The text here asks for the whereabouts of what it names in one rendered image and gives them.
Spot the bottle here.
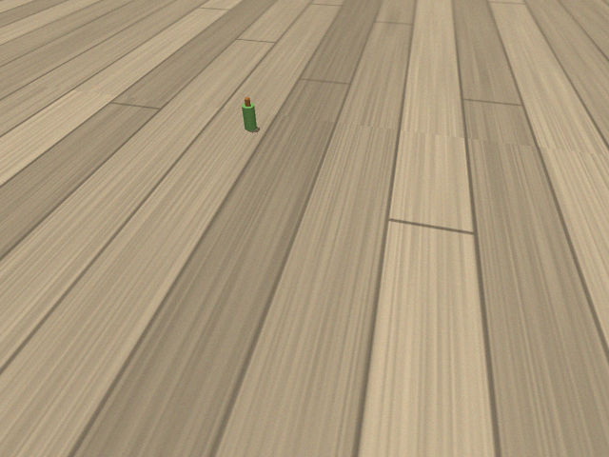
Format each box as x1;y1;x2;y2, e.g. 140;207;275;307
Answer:
242;97;257;130

